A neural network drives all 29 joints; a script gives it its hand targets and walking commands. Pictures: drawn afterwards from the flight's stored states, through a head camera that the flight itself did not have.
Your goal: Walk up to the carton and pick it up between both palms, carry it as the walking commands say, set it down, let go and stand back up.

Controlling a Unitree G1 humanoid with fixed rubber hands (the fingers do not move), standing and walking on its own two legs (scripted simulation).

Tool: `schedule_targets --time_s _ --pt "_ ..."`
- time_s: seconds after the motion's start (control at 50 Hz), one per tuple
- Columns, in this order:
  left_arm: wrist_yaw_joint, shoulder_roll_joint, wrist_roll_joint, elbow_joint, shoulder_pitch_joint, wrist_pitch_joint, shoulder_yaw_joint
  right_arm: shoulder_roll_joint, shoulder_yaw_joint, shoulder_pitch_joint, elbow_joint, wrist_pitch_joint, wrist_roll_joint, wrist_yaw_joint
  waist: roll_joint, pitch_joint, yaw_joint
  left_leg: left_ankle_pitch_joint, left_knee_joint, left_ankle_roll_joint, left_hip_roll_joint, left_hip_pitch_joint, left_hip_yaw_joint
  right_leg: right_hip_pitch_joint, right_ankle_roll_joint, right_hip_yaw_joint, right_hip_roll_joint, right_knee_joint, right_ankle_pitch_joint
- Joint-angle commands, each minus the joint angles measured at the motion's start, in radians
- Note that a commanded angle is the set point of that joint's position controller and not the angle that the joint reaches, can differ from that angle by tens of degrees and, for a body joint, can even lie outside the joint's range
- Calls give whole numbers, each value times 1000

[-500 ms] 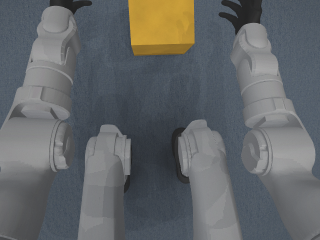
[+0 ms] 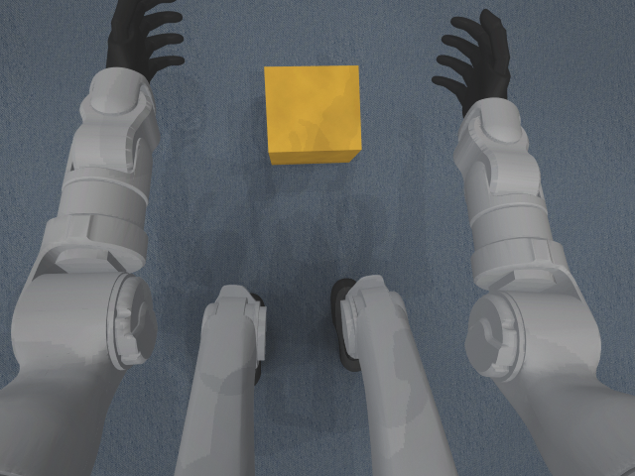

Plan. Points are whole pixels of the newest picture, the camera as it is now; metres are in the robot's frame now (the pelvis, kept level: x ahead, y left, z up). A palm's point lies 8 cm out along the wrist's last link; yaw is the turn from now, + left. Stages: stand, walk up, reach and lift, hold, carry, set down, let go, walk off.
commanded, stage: set down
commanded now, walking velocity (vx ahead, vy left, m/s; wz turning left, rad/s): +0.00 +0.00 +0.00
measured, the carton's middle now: (311, 119) +0.58 -0.04 -0.47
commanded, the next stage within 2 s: let go in 0.48 s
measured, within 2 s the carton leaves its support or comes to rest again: neither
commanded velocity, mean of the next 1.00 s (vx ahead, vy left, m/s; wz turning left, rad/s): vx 0.00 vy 0.00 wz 0.00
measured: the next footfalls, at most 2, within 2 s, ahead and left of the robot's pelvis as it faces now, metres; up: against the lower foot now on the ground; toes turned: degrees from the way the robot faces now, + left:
none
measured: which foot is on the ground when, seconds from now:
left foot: down 0.00-1.00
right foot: down 0.00-1.00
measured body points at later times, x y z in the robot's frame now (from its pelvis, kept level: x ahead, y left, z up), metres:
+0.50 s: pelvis +0.03 +0.01 +0.12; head +0.32 +0.01 +0.47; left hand +0.54 +0.17 +0.02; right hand +0.51 -0.19 +0.02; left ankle +0.08 +0.12 -0.51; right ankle +0.10 -0.11 -0.51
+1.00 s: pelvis +0.08 +0.00 +0.20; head +0.25 +0.00 +0.61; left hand +0.40 +0.20 +0.10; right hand +0.38 -0.23 +0.10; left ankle +0.08 +0.12 -0.51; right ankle +0.10 -0.11 -0.51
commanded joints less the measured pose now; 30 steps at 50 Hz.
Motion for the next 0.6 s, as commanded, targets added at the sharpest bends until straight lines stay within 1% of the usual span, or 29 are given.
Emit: schedule_targets --time_s 0.0,0.12,0.3,0.34,0.42,0.46,0.52,0.58 --pt "-7 97 8 -117 -235 -19 16 -86 -7 -197 -120 -19 -10 6 41 -1052 1 283 -218 -17 -38 560 96 697 48 -95 34 -183 317" --pt "-21 83 21 -105 -202 -29 24 -70 -19 -159 -115 -28 -28 18 39 -1020 -4 322 -344 -14 -37 659 82 778 50 -80 26 -308 347" --pt "-36 44 60 -100 -141 -58 52 -34 -53 -87 -115 -60 -66 41 45 -983 -2 440 -538 -11 -32 842 55 899 46 -58 19 -499 444" --pt "-38 33 72 -95 -134 -64 63 -24 -65 -79 -112 -67 -79 46 46 -960 -2 448 -580 -11 -31 879 50 914 46 -55 17 -541 443" --pt "-47 -11 114 -47 -112 -78 86 10 -96 -67 -61 -82 -128 56 42 -832 -5 409 -644 -11 -24 877 37 874 44 -57 9 -599 393" --pt "-48 -19 138 -41 -98 -83 102 18 -108 -61 -52 -90 -150 58 39 -821 -1 418 -662 -12 -22 882 35 887 44 -58 7 -614 406" --pt "-43 -26 167 -53 -64 -87 121 23 -117 -30 -56 -98 -179 59 37 -863 3 470 -672 -18 -21 915 36 939 44 -61 10 -626 463" --pt "-24 -50 187 -104 16 -84 123 17 -102 52 -90 -105 -203 69 50 -967 3 581 -674 -29 -17 1007 35 1013 38 -66 21 -631 552"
